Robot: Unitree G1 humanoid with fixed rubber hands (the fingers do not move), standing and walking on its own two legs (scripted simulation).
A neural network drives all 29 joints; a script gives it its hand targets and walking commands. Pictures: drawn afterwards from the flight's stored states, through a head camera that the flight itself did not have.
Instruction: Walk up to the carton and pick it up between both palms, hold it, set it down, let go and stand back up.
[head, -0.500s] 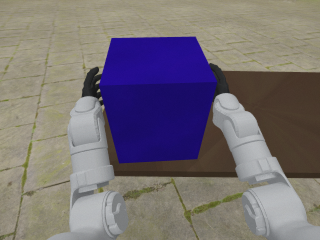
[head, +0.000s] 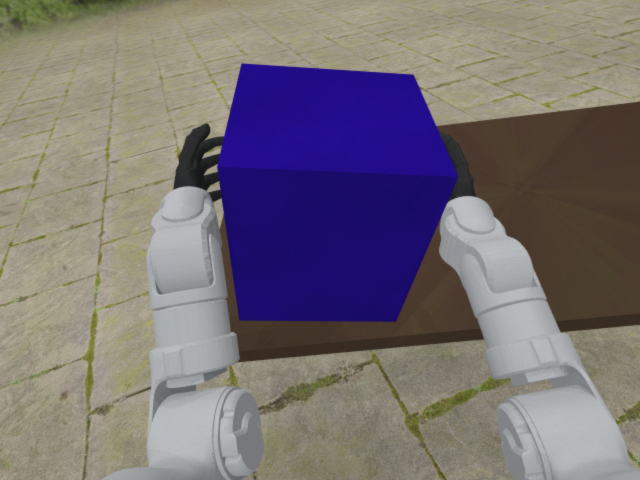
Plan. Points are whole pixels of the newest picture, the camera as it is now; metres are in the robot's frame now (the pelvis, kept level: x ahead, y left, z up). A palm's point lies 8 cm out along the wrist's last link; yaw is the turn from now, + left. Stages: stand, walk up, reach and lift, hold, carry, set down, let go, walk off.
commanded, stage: hold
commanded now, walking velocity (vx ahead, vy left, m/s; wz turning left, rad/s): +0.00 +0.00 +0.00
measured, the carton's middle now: (323, 201) +0.39 -0.01 +0.19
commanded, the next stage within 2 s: set down in 0.28 s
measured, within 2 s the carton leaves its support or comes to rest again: neither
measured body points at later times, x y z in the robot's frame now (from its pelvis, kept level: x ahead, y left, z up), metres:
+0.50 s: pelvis +0.00 -0.03 +0.00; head -0.06 -0.01 +0.44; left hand +0.37 +0.15 +0.22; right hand +0.38 -0.15 +0.20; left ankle +0.02 +0.09 -0.75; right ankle +0.04 -0.13 -0.75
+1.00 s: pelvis +0.02 -0.03 +0.00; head +0.01 +0.04 +0.44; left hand +0.38 +0.17 +0.09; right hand +0.42 -0.13 +0.17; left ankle +0.02 +0.09 -0.75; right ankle +0.04 -0.13 -0.75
